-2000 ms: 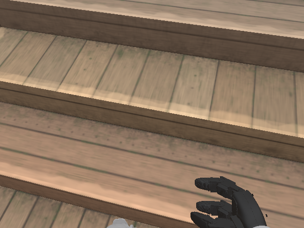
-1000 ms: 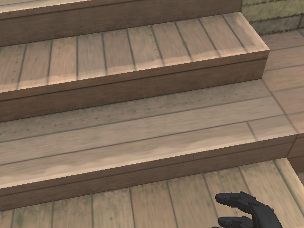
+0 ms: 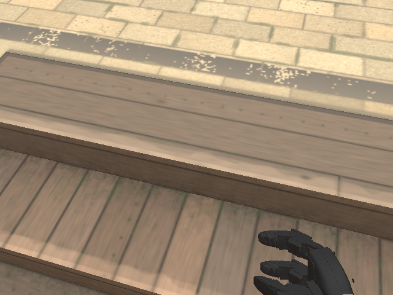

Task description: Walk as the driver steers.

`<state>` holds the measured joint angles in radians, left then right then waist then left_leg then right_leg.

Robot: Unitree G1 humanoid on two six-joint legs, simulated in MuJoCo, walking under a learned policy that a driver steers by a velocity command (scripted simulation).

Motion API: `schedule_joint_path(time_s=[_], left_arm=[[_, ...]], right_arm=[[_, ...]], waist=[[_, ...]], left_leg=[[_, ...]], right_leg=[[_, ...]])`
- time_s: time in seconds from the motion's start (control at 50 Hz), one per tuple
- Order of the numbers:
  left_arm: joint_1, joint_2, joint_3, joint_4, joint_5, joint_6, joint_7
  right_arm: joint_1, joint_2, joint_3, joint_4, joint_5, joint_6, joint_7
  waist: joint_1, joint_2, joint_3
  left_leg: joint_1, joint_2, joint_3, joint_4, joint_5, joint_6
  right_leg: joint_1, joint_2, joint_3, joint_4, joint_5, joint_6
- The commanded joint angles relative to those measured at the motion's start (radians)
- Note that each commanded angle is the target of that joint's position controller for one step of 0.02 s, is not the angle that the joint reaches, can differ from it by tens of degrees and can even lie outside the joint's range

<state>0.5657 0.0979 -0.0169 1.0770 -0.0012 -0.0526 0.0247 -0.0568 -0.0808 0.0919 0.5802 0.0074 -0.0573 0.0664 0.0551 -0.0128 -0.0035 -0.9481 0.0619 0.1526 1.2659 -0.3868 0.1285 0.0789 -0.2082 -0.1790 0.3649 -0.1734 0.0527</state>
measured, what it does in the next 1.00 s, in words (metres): climbs, turning right: right foot 0.15 m higher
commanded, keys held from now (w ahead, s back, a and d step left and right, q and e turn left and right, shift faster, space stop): w+e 0.42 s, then e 0.26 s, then no key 0.32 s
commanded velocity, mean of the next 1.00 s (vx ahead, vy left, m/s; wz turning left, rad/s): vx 0.32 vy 0.00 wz -0.37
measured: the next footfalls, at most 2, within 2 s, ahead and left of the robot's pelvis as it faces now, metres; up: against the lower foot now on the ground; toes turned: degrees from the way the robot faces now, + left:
right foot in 0.52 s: +0.46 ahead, -0.12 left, +0.30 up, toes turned -19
left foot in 1.18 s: +0.72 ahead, +0.04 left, +0.45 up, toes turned -21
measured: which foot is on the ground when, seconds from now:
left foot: down 0.00-0.54, up 0.56-1.00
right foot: down 0.00-0.00, up 0.02-0.50, down 0.52-1.00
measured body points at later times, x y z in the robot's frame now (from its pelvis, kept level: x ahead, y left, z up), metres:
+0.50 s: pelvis +0.28 +0.00 +0.14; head +0.29 +0.01 +0.59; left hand +0.54 +0.07 +0.07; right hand +0.18 -0.19 -0.01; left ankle +0.15 +0.11 -0.59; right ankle +0.42 -0.11 -0.41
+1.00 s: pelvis +0.46 -0.05 +0.28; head +0.45 -0.10 +0.73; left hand +0.62 +0.12 +0.16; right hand +0.52 -0.26 +0.14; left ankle +0.57 +0.06 -0.16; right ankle +0.42 -0.10 -0.45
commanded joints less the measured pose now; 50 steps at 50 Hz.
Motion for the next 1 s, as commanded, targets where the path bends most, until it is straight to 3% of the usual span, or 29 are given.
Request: schedule_joint_path(time_s=[0.02,0.04,0.06,0.08,0.1,0.14,0.2,0.24,0.26,0.32,0.36,0.38,0.42,0.46,0.48,0.5,0.52,0.54,0.56,0.58,0.6,0.64,0.66,0.72,0.76,0.8,0.86,0.92,1.0], left_arm=[[-0.027,0.161,0.039,-0.060,0.002,-0.081,-0.044],[-0.081,0.103,0.062,-0.094,-0.043,-0.092,-0.057],[-0.232,0.059,0.052,-0.180,-0.050,-0.079,-0.059],[-0.355,0.044,0.041,-0.261,-0.027,-0.070,-0.057],[-0.372,0.041,0.042,-0.287,-0.026,-0.058,-0.053],[-0.312,-0.024,0.005,-0.300,-0.029,-0.042,-0.072],[-0.253,-0.030,-0.015,-0.289,-0.041,0.010,-0.063],[-0.292,-0.013,-0.020,-0.290,-0.015,0.034,-0.055],[-0.320,-0.035,-0.033,-0.312,-0.011,0.044,-0.048],[-0.520,-0.028,-0.060,-0.442,-0.009,0.037,-0.045],[-0.611,0.028,-0.053,-0.487,-0.005,0.034,-0.041],[-0.661,0.022,-0.065,-0.512,-0.018,0.033,-0.046],[-0.758,0.022,-0.070,-0.542,-0.017,0.033,-0.064],[-0.730,-0.013,-0.075,-0.529,-0.021,0.019,-0.093],[-0.720,0.029,-0.053,-0.540,-0.012,0.007,-0.094],[-0.581,0.083,-0.023,-0.508,0.001,0.010,-0.090],[-0.406,0.171,0.017,-0.456,0.012,0.013,-0.092],[-0.309,0.250,0.056,-0.426,0.017,0.024,-0.093],[-0.297,0.400,0.094,-0.418,0.029,0.047,-0.076],[-0.299,0.359,0.082,-0.440,0.090,0.062,-0.040],[-0.318,0.271,0.055,-0.439,0.096,0.054,-0.030],[-0.360,0.149,0.032,-0.381,0.020,0.034,-0.043],[-0.359,0.118,0.023,-0.357,0.021,0.029,-0.044],[-0.333,0.126,0.029,-0.343,0.020,0.034,-0.042],[-0.344,0.135,0.032,-0.360,0.023,0.041,-0.035],[-0.349,0.140,0.028,-0.378,0.035,0.045,-0.017],[-0.252,0.160,0.024,-0.354,0.063,0.066,-0.003],[-0.193,0.160,0.030,-0.320,0.032,0.077,0.008],[-0.190,0.081,0.013,-0.286,0.034,0.073,0.023]], right_arm=[[0.519,-0.400,-0.169,0.098,-0.035,0.030,-0.064],[0.486,-0.345,-0.155,0.130,-0.061,0.015,-0.053],[0.422,-0.265,-0.134,0.175,-0.038,0.015,-0.036],[0.380,-0.138,-0.100,0.244,-0.033,-0.002,-0.017],[0.357,-0.061,-0.083,0.293,-0.041,-0.016,-0.008],[0.366,-0.014,-0.081,0.356,-0.043,-0.027,-0.004],[0.310,0.001,-0.068,0.364,-0.061,-0.014,-0.021],[0.316,-0.036,-0.053,0.372,-0.093,-0.018,-0.029],[0.349,-0.062,-0.048,0.388,-0.091,-0.017,-0.033],[0.442,-0.093,-0.048,0.417,-0.064,0.000,-0.049],[0.508,-0.134,-0.054,0.419,-0.058,-0.002,-0.080],[0.541,-0.203,-0.074,0.422,-0.051,-0.008,-0.104],[0.618,-0.233,-0.094,0.447,-0.037,-0.003,-0.133],[0.486,-0.240,-0.089,0.421,-0.015,0.021,-0.138],[0.541,-0.291,-0.100,0.419,-0.011,0.023,-0.145],[0.524,-0.366,-0.119,0.401,-0.004,0.020,-0.146],[0.435,-0.391,-0.126,0.360,0.008,0.019,-0.135],[0.394,-0.399,-0.136,0.315,0.010,0.007,-0.131],[0.436,-0.207,-0.095,0.236,-0.028,-0.025,-0.094],[0.394,-0.202,-0.108,0.234,-0.028,-0.063,-0.047],[0.332,-0.208,-0.125,0.189,0.004,-0.067,-0.027],[0.203,-0.135,-0.106,0.092,-0.035,-0.055,-0.048],[0.232,-0.115,-0.091,0.065,-0.047,-0.053,-0.042],[0.315,-0.066,-0.061,0.053,-0.028,-0.047,-0.037],[0.290,-0.090,-0.060,0.053,-0.014,-0.037,-0.049],[0.224,-0.097,-0.060,0.023,-0.033,-0.023,-0.071],[0.260,-0.054,-0.056,0.059,-0.014,-0.001,-0.095],[0.204,-0.045,-0.046,0.043,0.006,0.003,-0.094],[0.152,-0.046,-0.045,0.052,-0.004,-0.001,-0.099]], waist=[[-0.263,0.213,-0.582],[-0.213,0.118,-0.507],[-0.170,0.117,-0.351],[-0.126,0.077,-0.169],[-0.082,0.067,-0.100],[-0.016,0.059,-0.042],[0.061,0.051,0.018],[0.057,0.094,0.020],[0.047,0.115,0.028],[0.007,0.058,0.095],[-0.044,0.067,0.080],[-0.057,0.120,0.060],[-0.105,0.078,0.061],[-0.025,0.071,0.009],[-0.016,0.126,-0.068],[0.044,0.248,-0.152],[0.121,0.285,-0.236],[0.161,0.254,-0.280],[0.035,-0.252,-0.370],[0.042,-0.219,-0.496],[0.014,-0.120,-0.382],[-0.063,0.073,-0.107],[-0.095,0.040,-0.090],[-0.145,0.048,-0.063],[-0.149,0.078,-0.055],[-0.140,0.024,-0.078],[-0.087,-0.126,-0.143],[-0.034,-0.085,-0.089],[-0.016,-0.066,-0.057]], left_leg=[[1.123,0.341,-1.097,-0.954,-0.062,0.255],[1.010,0.370,-1.034,-0.982,-0.124,0.165],[0.866,0.356,-0.896,-0.941,-0.203,0.097],[0.699,0.319,-0.692,-0.882,-0.159,0.051],[0.630,0.284,-0.536,-0.850,-0.042,0.004],[0.632,0.208,-0.297,-0.831,0.159,-0.073],[0.541,0.187,-0.085,-0.884,0.198,-0.105],[0.473,0.184,-0.010,-0.921,0.258,-0.083],[0.520,0.220,-0.049,-0.940,0.273,-0.068],[0.588,0.198,-0.007,-0.992,0.248,-0.106],[0.665,0.214,0.001,-1.044,0.226,-0.084],[0.709,0.256,0.003,-1.167,0.232,-0.051],[0.898,0.258,0.025,-1.209,0.317,-0.046],[0.841,0.201,0.181,-1.110,1.127,-0.064],[0.816,0.203,0.163,-1.001,1.735,-0.043],[0.930,0.258,0.115,-0.868,2.010,-0.016],[1.032,0.250,0.093,-0.672,2.040,-0.014],[0.908,0.202,0.044,-0.431,1.690,-0.042],[0.487,-0.062,0.006,-0.005,0.418,-0.141],[0.361,-0.166,-0.299,0.379,0.114,-0.151],[0.274,-0.132,-0.350,0.539,0.156,-0.126],[0.094,-0.093,-0.289,0.666,0.185,-0.084],[0.062,-0.083,-0.284,0.776,0.174,-0.065],[-0.080,-0.049,-0.262,0.822,0.198,-0.054],[-0.091,-0.018,-0.219,0.671,0.243,-0.082],[-0.034,-0.015,-0.138,0.525,0.367,-0.118],[-0.213,-0.037,-0.143,0.847,0.363,-0.164],[-0.384,-0.027,-0.223,0.887,0.215,-0.179],[-0.400,-0.003,-0.230,0.724,0.238,-0.206]], right_leg=[[-0.600,0.248,0.256,1.098,0.086,-0.048],[-0.699,0.242,0.457,1.382,0.012,-0.064],[-0.821,0.214,0.397,1.527,0.055,-0.098],[-0.931,0.172,0.351,1.589,0.105,-0.146],[-0.977,0.154,0.359,1.629,0.143,-0.193],[-1.062,0.171,0.406,1.660,0.190,-0.263],[-1.188,0.181,0.373,1.594,0.213,-0.228],[-1.217,0.224,0.272,1.721,0.289,-0.184],[-1.326,0.229,0.262,1.882,0.235,-0.177],[-1.462,0.190,0.257,1.689,0.186,-0.168],[-1.474,0.177,0.194,1.557,0.196,-0.136],[-1.446,0.126,0.125,1.467,0.083,-0.122],[-1.455,0.078,0.079,1.333,-0.004,-0.131],[-1.071,0.138,-0.051,1.056,-0.099,-0.203],[-0.849,0.240,-0.145,0.999,-0.136,-0.231],[-0.740,0.275,-0.109,0.897,-0.211,-0.251],[-0.615,0.311,-0.033,0.688,-0.210,-0.278],[-0.411,0.284,0.201,0.478,-0.154,-0.298],[-0.105,0.033,0.768,0.220,0.073,-0.456],[-0.049,-0.061,1.129,-0.031,0.015,-0.474],[-0.166,-0.050,1.035,-0.036,-0.058,-0.399],[-0.414,0.039,0.769,0.071,-0.040,-0.299],[-0.443,0.075,0.704,0.076,0.042,-0.273],[-0.413,0.119,0.487,0.112,0.248,-0.208],[-0.466,0.145,0.398,0.114,0.300,-0.156],[-0.546,0.191,0.342,0.107,0.373,-0.126],[-0.382,0.108,0.441,0.142,0.432,-0.169],[-0.230,0.051,0.537,0.095,0.265,-0.184],[-0.151,0.028,0.541,0.087,0.307,-0.213]])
